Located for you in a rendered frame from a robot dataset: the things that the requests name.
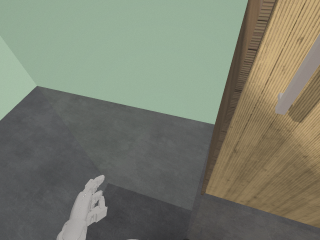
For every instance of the handle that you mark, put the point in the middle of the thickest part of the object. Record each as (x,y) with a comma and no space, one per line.
(301,77)

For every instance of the wardrobe door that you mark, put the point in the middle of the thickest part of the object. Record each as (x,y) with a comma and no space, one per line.
(270,161)

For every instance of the robot left hand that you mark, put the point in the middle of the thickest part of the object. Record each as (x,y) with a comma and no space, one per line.
(84,205)

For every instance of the left robot forearm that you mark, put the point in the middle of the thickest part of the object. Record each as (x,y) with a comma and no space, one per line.
(73,229)

